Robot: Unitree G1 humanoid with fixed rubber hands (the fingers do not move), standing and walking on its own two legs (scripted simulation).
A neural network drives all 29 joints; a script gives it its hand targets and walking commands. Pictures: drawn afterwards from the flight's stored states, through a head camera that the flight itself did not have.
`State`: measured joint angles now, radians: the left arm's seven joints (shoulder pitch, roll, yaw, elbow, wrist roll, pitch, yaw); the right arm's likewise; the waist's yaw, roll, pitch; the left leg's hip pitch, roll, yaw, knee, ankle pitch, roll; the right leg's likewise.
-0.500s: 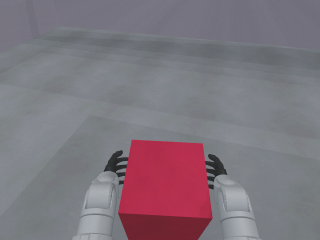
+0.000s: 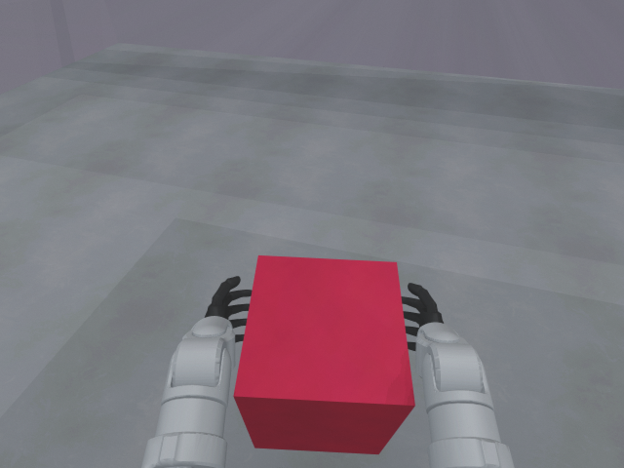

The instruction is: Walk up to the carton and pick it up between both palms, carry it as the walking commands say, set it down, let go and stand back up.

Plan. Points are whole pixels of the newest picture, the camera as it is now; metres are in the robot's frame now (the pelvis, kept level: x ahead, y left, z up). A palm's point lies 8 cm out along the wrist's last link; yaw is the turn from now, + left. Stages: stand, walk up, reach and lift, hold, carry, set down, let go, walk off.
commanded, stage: carry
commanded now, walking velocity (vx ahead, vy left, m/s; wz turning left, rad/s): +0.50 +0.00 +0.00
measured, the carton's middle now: (321, 360) +0.29 +0.00 -0.03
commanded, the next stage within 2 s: none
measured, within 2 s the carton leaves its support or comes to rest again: neither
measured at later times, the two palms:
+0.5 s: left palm (257, 229) +0.45 +0.11 +0.08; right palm (435, 249) +0.43 -0.17 +0.06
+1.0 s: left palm (260, 150) +0.76 +0.15 +0.06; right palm (388, 157) +0.73 -0.14 +0.05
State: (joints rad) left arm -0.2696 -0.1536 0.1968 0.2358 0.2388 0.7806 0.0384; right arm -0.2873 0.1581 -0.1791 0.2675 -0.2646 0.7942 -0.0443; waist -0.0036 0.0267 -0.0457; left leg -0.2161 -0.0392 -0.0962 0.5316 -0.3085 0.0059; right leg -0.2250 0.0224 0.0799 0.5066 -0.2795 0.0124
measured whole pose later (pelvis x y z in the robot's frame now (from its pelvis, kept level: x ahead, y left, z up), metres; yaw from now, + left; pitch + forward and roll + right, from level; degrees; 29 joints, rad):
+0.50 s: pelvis +0.18 -0.01 -0.01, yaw -3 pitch +6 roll -1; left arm -0.16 -0.13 0.11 -0.32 0.08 1.21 0.13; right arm -0.18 0.14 -0.06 -0.26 -0.09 1.20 -0.14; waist -0.03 0.07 -0.14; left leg -0.14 0.05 0.09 0.46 -0.41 0.01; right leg -0.36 0.00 -0.15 0.57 -0.41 -0.01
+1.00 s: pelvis +0.48 +0.02 +0.00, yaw -5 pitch +2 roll -1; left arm -0.15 -0.13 0.10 -0.25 0.09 1.21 0.12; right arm -0.19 0.14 -0.07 -0.20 -0.10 1.21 -0.13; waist -0.01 0.02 -0.03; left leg -0.36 0.01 0.25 0.45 -0.14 0.12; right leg -0.37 -0.05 -0.06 1.17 -0.36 -0.01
